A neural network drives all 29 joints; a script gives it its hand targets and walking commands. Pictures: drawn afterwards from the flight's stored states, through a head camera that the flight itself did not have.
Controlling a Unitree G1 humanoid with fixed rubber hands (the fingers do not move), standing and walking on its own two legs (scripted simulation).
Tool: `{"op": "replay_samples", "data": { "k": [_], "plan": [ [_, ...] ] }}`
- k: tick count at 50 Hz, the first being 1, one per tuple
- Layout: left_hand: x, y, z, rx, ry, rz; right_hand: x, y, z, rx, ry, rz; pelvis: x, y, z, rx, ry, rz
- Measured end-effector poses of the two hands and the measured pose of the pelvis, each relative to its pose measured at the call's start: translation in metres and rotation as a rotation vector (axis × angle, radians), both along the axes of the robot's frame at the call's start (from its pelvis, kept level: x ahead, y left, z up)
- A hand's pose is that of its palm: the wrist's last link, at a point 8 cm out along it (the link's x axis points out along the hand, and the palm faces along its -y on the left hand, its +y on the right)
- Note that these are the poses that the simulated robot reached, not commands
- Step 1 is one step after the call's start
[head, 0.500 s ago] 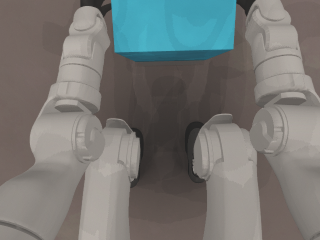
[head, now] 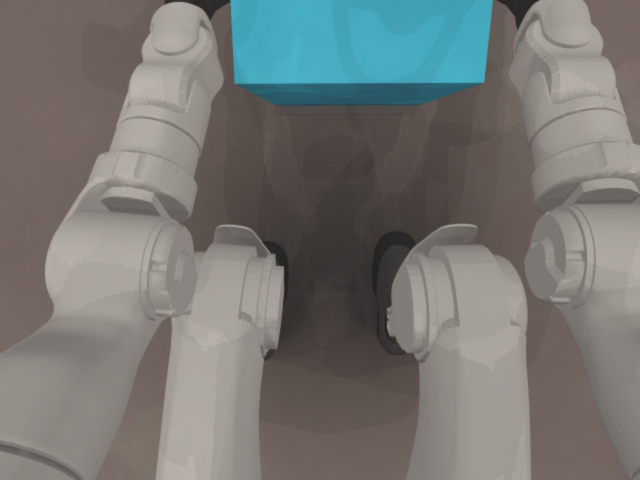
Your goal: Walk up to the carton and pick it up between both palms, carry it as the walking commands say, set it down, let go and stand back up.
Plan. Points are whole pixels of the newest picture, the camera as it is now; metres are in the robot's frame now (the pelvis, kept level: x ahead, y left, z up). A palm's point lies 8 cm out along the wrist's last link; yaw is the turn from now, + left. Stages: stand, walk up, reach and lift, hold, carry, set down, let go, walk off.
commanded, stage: set down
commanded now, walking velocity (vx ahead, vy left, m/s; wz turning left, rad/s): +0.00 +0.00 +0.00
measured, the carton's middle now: (353, 0) +0.55 -0.04 -0.24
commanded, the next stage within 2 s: let go in 1.72 s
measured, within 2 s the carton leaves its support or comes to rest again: neither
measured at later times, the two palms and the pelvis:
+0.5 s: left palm out of the picture +0.54 +0.14 -0.14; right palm out of the picture +0.53 -0.24 -0.14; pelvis +0.00 +0.00 +0.01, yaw -1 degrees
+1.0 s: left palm out of the picture +0.54 +0.14 +0.02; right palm out of the picture +0.54 -0.25 +0.02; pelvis +0.01 +0.00 +0.12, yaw -1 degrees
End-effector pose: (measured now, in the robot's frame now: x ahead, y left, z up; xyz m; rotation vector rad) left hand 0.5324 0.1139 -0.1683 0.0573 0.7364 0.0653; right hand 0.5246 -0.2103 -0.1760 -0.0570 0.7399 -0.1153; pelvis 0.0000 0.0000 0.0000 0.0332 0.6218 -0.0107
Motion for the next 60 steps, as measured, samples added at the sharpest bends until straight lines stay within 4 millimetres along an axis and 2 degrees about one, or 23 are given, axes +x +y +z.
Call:
{"op": "replay_samples", "data": {
  "k": [7,14,20,23,28,34,50,60],
  "plan": [
    [-0.008,0.014,-0.006,0.004,0.009,0.030,-0.004,-0.019,0.001,-0.023,0.001,-0.050,-0.001,0.001,0.002,-0.005,0.005,-0.009],
    [-0.003,0.025,0.001,0.007,0.000,0.040,0.001,-0.028,0.011,-0.025,-0.010,-0.056,0.000,0.002,0.002,-0.004,0.017,-0.009],
    [0.000,0.028,0.007,0.006,-0.013,0.041,0.002,-0.032,0.014,-0.024,-0.020,-0.049,0.000,0.001,0.003,-0.003,0.027,-0.008],
    [0.002,0.027,0.016,0.008,-0.041,0.040,0.004,-0.032,0.023,-0.023,-0.049,-0.043,0.000,0.001,0.005,-0.002,0.032,-0.010],
    [0.006,0.025,0.047,0.016,-0.078,0.040,0.009,-0.033,0.052,-0.026,-0.090,-0.029,0.002,0.001,0.017,0.001,0.043,-0.013],
    [0.007,0.025,0.090,0.022,-0.090,0.052,0.008,-0.037,0.094,-0.029,-0.090,-0.021,0.005,-0.001,0.042,0.008,0.087,-0.018],
    [0.007,0.029,0.186,0.018,-0.108,0.063,0.011,-0.040,0.193,-0.020,-0.101,-0.013,0.013,-0.003,0.123,0.014,0.185,-0.030],
    [0.005,0.034,0.247,0.019,-0.110,0.062,0.011,-0.045,0.255,-0.014,-0.103,-0.009,0.024,-0.004,0.183,0.014,0.206,-0.036]
  ]
}}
